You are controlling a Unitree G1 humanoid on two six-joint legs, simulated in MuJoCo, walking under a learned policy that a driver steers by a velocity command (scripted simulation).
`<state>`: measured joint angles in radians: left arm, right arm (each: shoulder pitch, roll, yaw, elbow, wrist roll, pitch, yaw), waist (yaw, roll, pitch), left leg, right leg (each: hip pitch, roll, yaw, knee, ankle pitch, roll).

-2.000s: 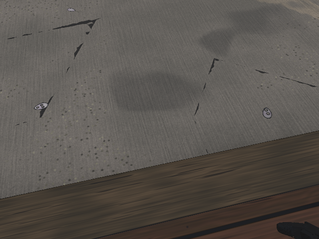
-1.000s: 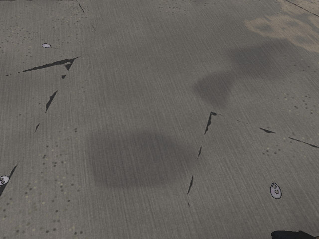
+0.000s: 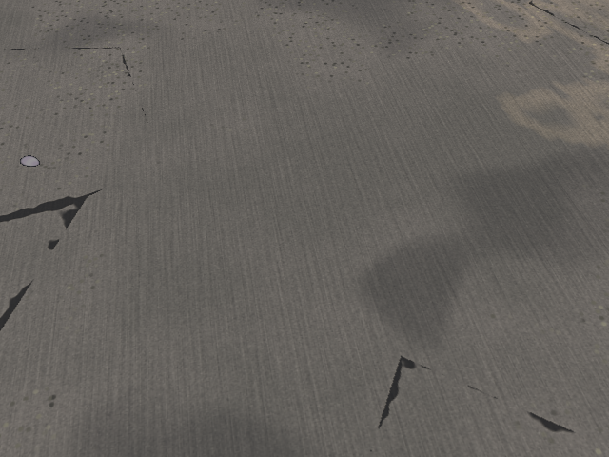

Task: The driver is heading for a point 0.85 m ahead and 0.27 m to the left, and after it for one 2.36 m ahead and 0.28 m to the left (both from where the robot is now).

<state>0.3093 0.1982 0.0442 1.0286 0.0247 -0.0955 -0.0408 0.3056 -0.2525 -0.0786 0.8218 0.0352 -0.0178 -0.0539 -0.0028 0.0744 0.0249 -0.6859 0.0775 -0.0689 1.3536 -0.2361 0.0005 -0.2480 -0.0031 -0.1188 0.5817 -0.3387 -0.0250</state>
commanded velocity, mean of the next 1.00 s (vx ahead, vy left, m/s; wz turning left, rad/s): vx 0.50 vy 0.00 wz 0.46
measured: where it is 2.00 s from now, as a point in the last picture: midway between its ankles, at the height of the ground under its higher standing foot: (229, 333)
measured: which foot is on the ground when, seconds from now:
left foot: up 0.00-0.28, down 0.30-0.82, up 0.84-1.00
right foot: down 0.00-0.32, up 0.34-0.78, down 0.80-1.00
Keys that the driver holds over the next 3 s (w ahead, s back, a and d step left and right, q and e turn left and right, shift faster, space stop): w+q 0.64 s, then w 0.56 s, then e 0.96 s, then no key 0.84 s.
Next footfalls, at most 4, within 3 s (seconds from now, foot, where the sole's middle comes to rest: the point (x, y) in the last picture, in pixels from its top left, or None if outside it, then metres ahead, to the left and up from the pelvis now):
0.30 left None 0.32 0.13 -0.76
0.80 right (321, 389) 0.65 0.04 -0.76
1.30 left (177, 340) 0.79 0.39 -0.76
1.78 right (276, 310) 0.86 0.15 -0.76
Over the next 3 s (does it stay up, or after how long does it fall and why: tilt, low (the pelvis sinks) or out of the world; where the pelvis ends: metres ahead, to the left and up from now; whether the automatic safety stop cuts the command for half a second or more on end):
stays up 0.78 0.22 0.01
